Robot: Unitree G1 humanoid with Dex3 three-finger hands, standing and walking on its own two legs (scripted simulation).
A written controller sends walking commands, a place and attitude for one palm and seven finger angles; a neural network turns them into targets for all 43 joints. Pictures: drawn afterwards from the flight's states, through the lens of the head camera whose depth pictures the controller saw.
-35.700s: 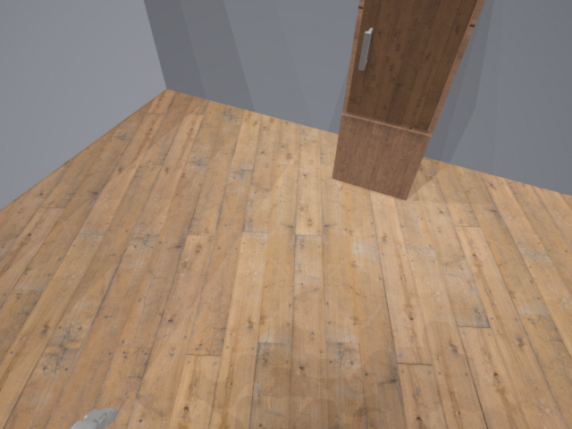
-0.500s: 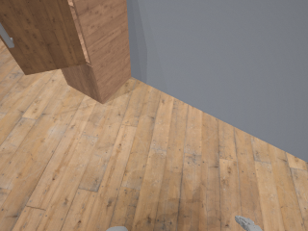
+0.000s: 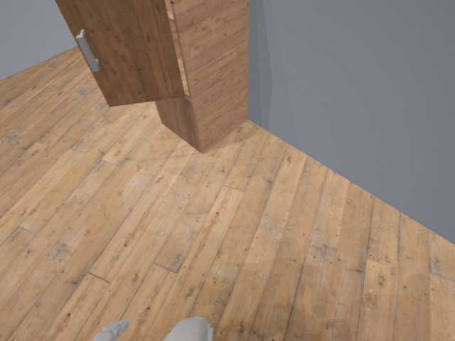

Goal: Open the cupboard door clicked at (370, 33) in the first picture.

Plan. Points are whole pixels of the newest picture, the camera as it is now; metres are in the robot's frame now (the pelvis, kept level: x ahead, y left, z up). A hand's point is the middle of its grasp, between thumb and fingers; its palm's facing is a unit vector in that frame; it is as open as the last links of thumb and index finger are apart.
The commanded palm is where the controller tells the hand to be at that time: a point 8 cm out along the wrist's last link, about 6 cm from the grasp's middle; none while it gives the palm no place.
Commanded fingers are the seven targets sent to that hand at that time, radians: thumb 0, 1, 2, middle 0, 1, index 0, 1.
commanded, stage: turn to face it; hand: left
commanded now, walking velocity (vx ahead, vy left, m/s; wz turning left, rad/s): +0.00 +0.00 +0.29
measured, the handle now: (89, 50) +1.04 +0.55 -0.06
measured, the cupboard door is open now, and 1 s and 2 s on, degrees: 52 52 52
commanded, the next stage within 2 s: take the last steps up to it in 0.12 s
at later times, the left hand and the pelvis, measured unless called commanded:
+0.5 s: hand out of the picture +0.02 +0.24 -0.16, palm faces +0.19 -0.96 -0.21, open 7.4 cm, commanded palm none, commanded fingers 0.00 0.90 0.90 -0.20 -0.30 -0.20 -0.30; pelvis +0.01 +0.03 +0.01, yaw +9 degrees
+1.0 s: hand out of the picture +0.05 +0.21 -0.16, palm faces +0.32 -0.93 -0.18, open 7.3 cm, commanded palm none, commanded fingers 0.00 0.90 0.90 -0.20 -0.30 -0.20 -0.30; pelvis +0.14 +0.06 +0.01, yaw +15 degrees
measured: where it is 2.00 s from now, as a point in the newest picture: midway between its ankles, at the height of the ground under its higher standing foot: (196, 268)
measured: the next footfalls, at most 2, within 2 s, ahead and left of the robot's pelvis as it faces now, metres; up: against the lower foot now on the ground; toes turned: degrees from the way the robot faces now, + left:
left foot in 0.28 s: +0.03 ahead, +0.13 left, +0.00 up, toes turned +9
right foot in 0.68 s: +0.12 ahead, -0.08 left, +0.00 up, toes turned +4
